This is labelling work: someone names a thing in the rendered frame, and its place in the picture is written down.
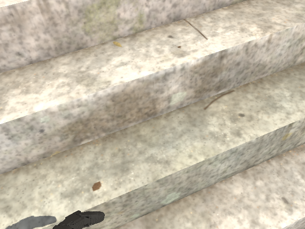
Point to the robot left hand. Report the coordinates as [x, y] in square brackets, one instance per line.
[79, 220]

